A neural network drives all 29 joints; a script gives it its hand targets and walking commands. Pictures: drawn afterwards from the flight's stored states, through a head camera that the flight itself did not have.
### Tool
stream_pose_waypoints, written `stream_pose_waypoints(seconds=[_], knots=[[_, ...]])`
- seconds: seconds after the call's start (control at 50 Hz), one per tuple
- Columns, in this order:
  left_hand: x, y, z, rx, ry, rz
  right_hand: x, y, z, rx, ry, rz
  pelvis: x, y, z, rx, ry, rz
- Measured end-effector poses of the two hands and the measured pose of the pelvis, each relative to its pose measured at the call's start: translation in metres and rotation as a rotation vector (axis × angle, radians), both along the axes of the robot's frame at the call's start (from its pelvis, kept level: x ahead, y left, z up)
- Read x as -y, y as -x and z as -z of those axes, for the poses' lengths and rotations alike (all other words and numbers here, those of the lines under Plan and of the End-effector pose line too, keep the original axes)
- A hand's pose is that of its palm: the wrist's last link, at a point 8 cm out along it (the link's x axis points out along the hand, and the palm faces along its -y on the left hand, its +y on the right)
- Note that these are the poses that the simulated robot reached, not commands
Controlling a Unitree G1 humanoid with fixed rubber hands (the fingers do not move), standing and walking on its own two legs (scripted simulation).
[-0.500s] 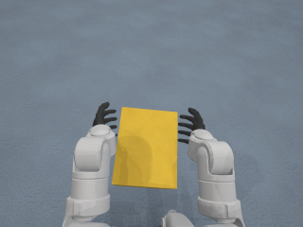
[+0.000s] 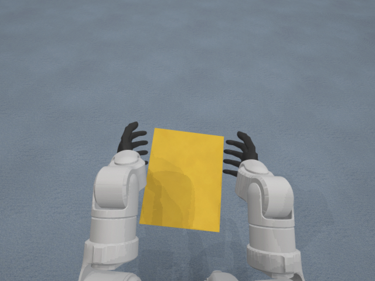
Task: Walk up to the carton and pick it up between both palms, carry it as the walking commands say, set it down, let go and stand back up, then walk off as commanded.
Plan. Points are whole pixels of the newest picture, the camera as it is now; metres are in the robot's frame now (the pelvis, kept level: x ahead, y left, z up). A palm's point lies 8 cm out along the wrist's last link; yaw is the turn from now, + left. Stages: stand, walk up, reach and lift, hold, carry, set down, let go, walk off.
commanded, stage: carry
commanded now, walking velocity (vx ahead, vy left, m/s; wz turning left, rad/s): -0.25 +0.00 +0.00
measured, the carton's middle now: (182, 182) +0.33 -0.01 +0.00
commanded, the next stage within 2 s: none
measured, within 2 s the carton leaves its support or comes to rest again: neither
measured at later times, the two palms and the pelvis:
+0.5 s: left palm out of the picture +0.10 +0.11 +0.11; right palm out of the picture +0.09 -0.13 +0.10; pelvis -0.22 +0.00 +0.00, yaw +1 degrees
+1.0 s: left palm out of the picture -0.13 +0.11 +0.10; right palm out of the picture -0.13 -0.12 +0.09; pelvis -0.44 +0.00 +0.00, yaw +0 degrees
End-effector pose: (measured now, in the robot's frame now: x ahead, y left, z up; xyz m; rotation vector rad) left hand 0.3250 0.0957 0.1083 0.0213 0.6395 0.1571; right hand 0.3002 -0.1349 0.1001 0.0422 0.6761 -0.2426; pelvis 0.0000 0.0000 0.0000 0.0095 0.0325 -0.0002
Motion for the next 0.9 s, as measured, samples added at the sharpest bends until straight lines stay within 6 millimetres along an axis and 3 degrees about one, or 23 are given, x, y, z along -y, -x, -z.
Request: stream_pose_waypoints(seconds=[0.18, 0.32, 0.44, 0.54, 0.66, 0.74, 0.84, 0.9], knots=[[-0.026, 0.093, 0.007, -0.032, 0.058, -0.064, -0.024, 0.067, -0.001, -0.043, 0.053, -0.062, 0.000, 0.080, -0.006, 0.007, 0.028, 0.022], [-0.016, 0.158, 0.005, -0.022, 0.027, -0.077, -0.015, 0.129, 0.005, -0.027, 0.027, -0.067, 0.012, 0.145, -0.001, 0.004, 0.039, 0.018], [-0.006, 0.205, 0.005, -0.051, -0.001, -0.015, -0.004, 0.190, 0.008, -0.049, -0.005, -0.030, 0.005, 0.195, -0.005, 0.020, 0.007, -0.005], [-0.015, 0.236, 0.001, -0.001, 0.003, -0.021, -0.015, 0.230, 0.000, -0.001, 0.003, -0.015, -0.009, 0.235, 0.001, 0.001, 0.004, -0.014], [-0.038, 0.298, 0.011, -0.047, 0.042, -0.059, -0.037, 0.279, -0.002, -0.055, 0.051, -0.062, -0.015, 0.288, -0.008, 0.014, 0.021, 0.008], [-0.045, 0.337, 0.007, -0.035, 0.075, -0.081, -0.043, 0.306, -0.004, -0.046, 0.061, -0.073, -0.013, 0.323, -0.009, 0.010, 0.036, 0.005], [-0.042, 0.381, 0.002, 0.001, 0.065, -0.119, -0.042, 0.344, -0.006, -0.010, 0.046, -0.089, -0.003, 0.368, -0.003, -0.014, 0.034, 0.008], [-0.033, 0.410, 0.003, -0.013, 0.038, -0.097, -0.031, 0.377, 0.001, -0.020, 0.026, -0.074, 0.000, 0.399, -0.003, -0.003, 0.058, 0.010]])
